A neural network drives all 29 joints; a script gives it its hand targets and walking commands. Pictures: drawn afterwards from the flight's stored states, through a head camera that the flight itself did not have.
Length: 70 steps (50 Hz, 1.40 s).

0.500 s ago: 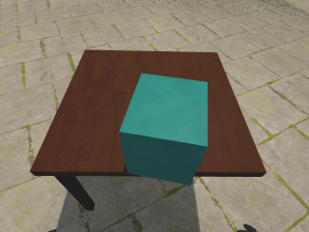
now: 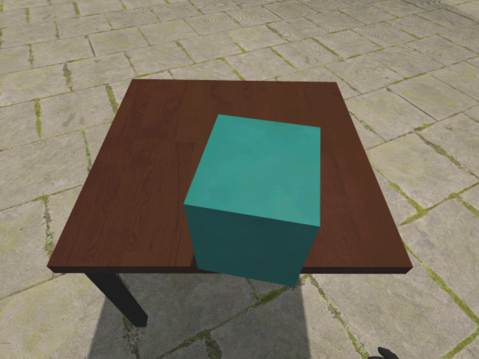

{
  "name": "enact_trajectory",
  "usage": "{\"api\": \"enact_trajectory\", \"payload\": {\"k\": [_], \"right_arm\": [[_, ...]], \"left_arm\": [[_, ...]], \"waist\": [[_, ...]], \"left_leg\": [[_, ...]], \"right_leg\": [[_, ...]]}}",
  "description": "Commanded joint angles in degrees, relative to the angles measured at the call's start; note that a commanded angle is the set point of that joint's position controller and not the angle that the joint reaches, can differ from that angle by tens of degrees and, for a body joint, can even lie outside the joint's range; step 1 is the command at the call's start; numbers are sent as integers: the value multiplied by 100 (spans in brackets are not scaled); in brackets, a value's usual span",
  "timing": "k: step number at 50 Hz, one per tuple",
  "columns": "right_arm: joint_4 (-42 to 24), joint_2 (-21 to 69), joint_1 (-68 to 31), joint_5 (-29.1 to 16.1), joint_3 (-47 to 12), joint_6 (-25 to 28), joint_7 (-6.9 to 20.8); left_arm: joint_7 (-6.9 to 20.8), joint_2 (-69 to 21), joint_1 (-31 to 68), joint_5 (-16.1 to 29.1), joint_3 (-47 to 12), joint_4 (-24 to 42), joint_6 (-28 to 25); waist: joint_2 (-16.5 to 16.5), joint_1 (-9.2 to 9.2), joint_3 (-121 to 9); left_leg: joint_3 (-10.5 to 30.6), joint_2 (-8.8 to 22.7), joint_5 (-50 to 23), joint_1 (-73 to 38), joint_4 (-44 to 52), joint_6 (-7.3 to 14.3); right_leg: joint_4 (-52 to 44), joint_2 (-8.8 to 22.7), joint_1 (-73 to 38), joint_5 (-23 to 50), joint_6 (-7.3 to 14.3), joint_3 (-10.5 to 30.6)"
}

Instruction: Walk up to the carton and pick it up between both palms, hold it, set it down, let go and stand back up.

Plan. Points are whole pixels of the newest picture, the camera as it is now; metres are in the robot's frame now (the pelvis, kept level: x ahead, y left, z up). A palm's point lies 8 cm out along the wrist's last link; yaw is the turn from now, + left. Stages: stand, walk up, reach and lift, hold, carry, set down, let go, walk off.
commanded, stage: stand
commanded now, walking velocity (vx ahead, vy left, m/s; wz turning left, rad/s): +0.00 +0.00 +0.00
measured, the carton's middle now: (256, 201) +0.42 -0.03 -0.02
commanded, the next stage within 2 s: none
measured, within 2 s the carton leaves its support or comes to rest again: neither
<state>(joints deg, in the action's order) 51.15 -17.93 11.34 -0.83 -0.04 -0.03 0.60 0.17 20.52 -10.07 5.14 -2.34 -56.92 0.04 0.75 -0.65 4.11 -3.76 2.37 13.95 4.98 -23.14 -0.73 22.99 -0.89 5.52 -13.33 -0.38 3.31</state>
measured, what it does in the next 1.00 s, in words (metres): stands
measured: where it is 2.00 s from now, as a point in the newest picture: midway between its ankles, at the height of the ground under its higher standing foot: outside the picture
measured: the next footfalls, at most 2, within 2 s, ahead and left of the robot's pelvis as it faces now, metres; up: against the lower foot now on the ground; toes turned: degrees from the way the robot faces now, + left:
none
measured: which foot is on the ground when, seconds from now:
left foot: down 0.00-1.00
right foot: down 0.00-1.00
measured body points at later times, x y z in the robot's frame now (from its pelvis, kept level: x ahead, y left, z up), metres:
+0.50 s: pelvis +0.00 +0.00 +0.00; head +0.00 -0.01 +0.45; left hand +0.08 +0.30 -0.12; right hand +0.10 -0.28 -0.13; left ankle -0.01 +0.12 -0.74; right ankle +0.00 -0.13 -0.74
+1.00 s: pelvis +0.00 +0.00 +0.00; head +0.00 -0.01 +0.45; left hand +0.08 +0.30 -0.12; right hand +0.10 -0.28 -0.13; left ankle -0.01 +0.12 -0.74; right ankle +0.00 -0.13 -0.74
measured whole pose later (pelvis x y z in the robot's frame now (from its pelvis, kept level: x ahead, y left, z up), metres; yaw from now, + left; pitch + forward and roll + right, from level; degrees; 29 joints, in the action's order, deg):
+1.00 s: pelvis +0.00 +0.00 +0.00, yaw +0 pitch -4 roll +0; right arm 52.1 -18.0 11.3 -0.8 0.0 0.0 0.5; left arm 0.3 20.1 -8.7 5.1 -2.3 -59.4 -0.1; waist 1.1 -0.6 4.1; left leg -3.8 2.3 13.4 4.4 -22.1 -0.8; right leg 22.7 -0.9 5.3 -13.2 -0.1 3.3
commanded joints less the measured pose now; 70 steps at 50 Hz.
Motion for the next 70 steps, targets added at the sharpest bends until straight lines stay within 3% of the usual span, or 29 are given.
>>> {"api": "enact_trajectory", "payload": {"k": [1,2,5,7,9,15,16,20,23,24,27,29,30,31,32,39,40,41,44,48,50,55,57,61,63,64,66,69,70], "right_arm": [[-20,-1259,-191,134,346,146,-83],[34,-1105,-219,185,272,208,-109],[125,-1325,-57,189,313,193,-186],[5,-1496,-337,206,365,165,-126],[-25,-1382,-385,171,330,123,-87],[127,-1221,-47,146,237,143,-104],[50,-1236,-494,213,295,144,-113],[0,-1344,-416,196,337,154,-117],[86,-1266,-242,166,279,158,-124],[32,-1455,-294,187,335,173,-125],[96,-1470,-286,218,395,203,-155],[61,-1541,-258,176,355,127,-134],[30,-1261,-372,161,283,115,-127],[49,-1450,-322,150,352,126,-103],[114,-1426,-246,153,332,136,-143],[82,-1260,-370,107,294,153,-117],[-17,-1367,-497,188,333,147,-118],[27,-1251,-390,133,326,157,-115],[88,-1345,-200,204,272,170,-143],[63,-1370,-135,183,324,147,-147],[61,-1275,-165,171,285,169,-153],[135,-1314,-129,190,237,81,-144],[94,-1547,-395,200,347,174,-150],[67,-1208,-304,207,265,198,-142],[111,-1393,-213,175,366,209,-140],[157,-1327,-318,149,295,172,-164],[62,-1420,-493,189,286,161,-202],[41,-1182,-446,168,235,169,-135],[78,-1349,-425,169,256,176,-120]], "left_arm": [[-102,1357,247,-562,405,139,-170],[-119,1256,364,-655,423,194,-155],[-65,1202,564,-613,438,286,-172],[-31,1166,429,-628,388,192,-170],[-49,1257,92,-601,406,97,-177],[-67,1307,589,-665,431,185,-173],[-50,1142,230,-631,387,105,-168],[-48,1102,511,-728,381,68,-197],[-28,1349,434,-687,415,-19,-173],[-37,1364,250,-618,421,31,-188],[-71,1194,483,-660,408,56,-216],[-10,1119,200,-615,348,4,-186],[-66,1349,334,-615,392,-69,-195],[-93,1238,327,-629,373,-87,-169],[-104,1286,323,-634,406,-44,-152],[-41,1183,302,-584,333,-60,-184],[-37,1042,389,-639,346,-32,-224],[-27,1366,610,-682,370,-32,-229],[-38,1325,302,-610,429,-29,-192],[-64,1337,281,-651,388,-147,-171],[-86,1252,412,-656,352,-123,-239],[-101,1251,490,-636,371,-10,-210],[-79,1349,406,-611,428,-89,-164],[-75,1406,501,-608,433,-106,-145],[-92,1197,278,-664,432,-104,-160],[-58,1227,493,-660,402,-44,-170],[-77,1218,361,-614,383,-122,-169],[-87,1131,451,-657,372,-15,-185],[-52,1202,600,-617,387,-26,-160]], "waist": [[572,222,-544],[146,177,-473],[2,170,-267],[462,148,-517],[345,9,-260],[23,272,-350],[150,-3,-384],[594,154,-431],[65,117,-612],[347,-13,-313],[22,142,-478],[425,17,-582],[-29,103,-415],[281,124,-265],[-118,105,-125],[587,83,-77],[224,18,-43],[-96,246,-488],[563,45,-229],[94,148,-537],[317,202,-19],[-3,150,-445],[627,59,-289],[144,97,-136],[454,157,-221],[-88,-44,-436],[297,20,-274],[-126,66,-385],[118,127,-392]], "left_leg": [[541,483,-1348,-108,605,191],[676,562,-1352,-129,629,253],[590,546,-1507,-210,662,187],[598,494,-1111,-163,588,192],[787,610,-986,59,759,270],[641,518,-772,-109,683,209],[664,522,-682,18,637,286],[630,495,-1179,19,682,247],[717,631,-1616,-320,694,245],[649,537,-1494,-11,603,321],[587,494,-1343,-241,556,247],[553,523,-1215,-233,578,229],[664,576,-1243,-251,771,215],[604,513,-970,-130,658,187],[654,526,-928,152,787,206],[683,613,-1036,83,711,342],[639,537,-1050,-25,698,257],[585,558,-968,-294,662,240],[600,504,-1477,-198,645,254],[467,554,-1462,-395,542,248],[643,552,-1350,-95,656,249],[564,599,-1303,-341,583,268],[617,534,-960,-91,727,287],[581,585,-1156,86,775,311],[635,451,-1292,-118,773,218],[688,605,-1644,-212,749,322],[594,557,-1460,-166,584,324],[620,554,-1131,-230,714,296],[516,560,-1004,-249,604,302]], "right_leg": [[-364,677,1,1716,208,482],[-367,744,35,1656,285,478],[-365,660,200,1521,232,408],[-389,623,17,1684,188,340],[-458,586,44,1394,200,380],[-525,695,209,1217,247,569],[-605,589,176,1156,189,371],[-401,718,52,1424,252,432],[-330,692,8,1611,299,343],[-518,708,53,1664,240,414],[-485,669,42,1826,213,393],[-499,678,-33,1691,166,399],[-437,671,241,1501,132,323],[-646,676,331,1353,197,339],[-609,663,155,1328,169,350],[-565,737,184,1357,304,548],[-615,760,232,1345,305,519],[-648,688,255,1613,210,519],[-508,654,166,1586,241,506],[-546,697,29,1813,303,480],[-582,742,245,1631,209,536],[-514,672,271,1498,208,473],[-651,693,172,1203,281,625],[-640,726,153,1425,243,597],[-457,688,160,1734,290,495],[-385,708,51,1756,264,417],[-617,660,245,1443,225,445],[-431,714,142,1591,349,453],[-635,766,206,1752,228,540]]}}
